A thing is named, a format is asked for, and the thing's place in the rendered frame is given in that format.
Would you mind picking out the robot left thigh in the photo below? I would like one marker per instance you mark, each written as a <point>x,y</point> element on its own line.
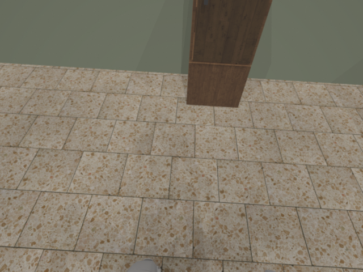
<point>144,266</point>

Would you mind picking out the cupboard door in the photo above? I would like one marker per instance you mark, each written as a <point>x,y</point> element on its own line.
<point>227,30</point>

